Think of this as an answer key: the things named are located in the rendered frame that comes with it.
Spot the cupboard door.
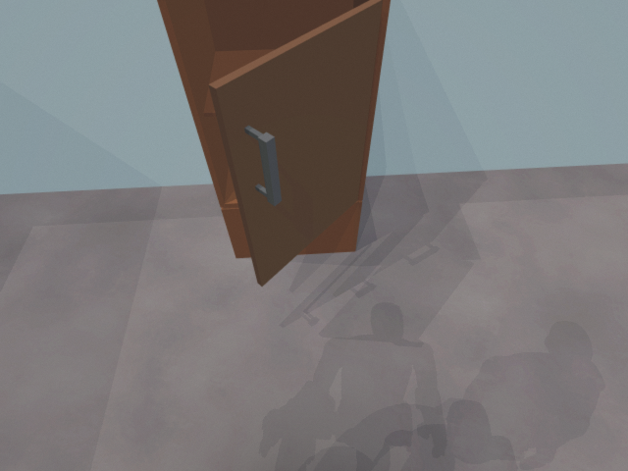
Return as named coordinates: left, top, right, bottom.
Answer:
left=208, top=0, right=383, bottom=287

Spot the handle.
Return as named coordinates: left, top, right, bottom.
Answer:
left=244, top=126, right=282, bottom=206

